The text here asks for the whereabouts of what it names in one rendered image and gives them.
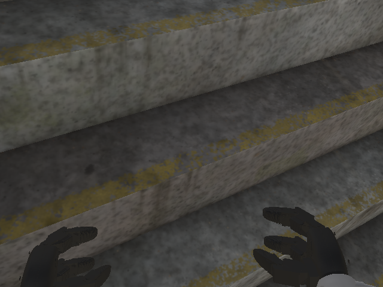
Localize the left robot hand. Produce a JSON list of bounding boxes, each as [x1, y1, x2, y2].
[[19, 227, 111, 287]]

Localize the right robot hand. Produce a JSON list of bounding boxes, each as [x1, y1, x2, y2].
[[253, 207, 349, 287]]

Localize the robot right forearm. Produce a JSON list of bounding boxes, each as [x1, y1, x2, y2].
[[317, 274, 356, 287]]

